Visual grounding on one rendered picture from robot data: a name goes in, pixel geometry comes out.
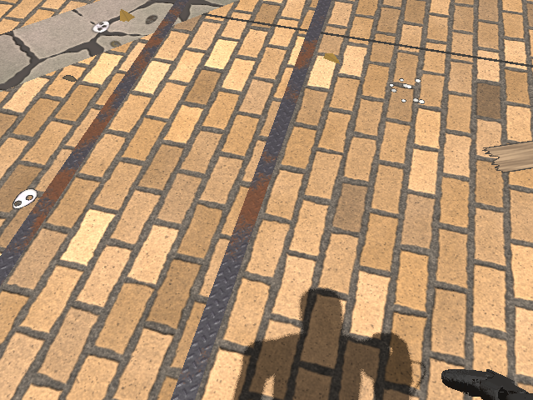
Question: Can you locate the robot right hand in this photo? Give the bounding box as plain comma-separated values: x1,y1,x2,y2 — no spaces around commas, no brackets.
441,369,533,400

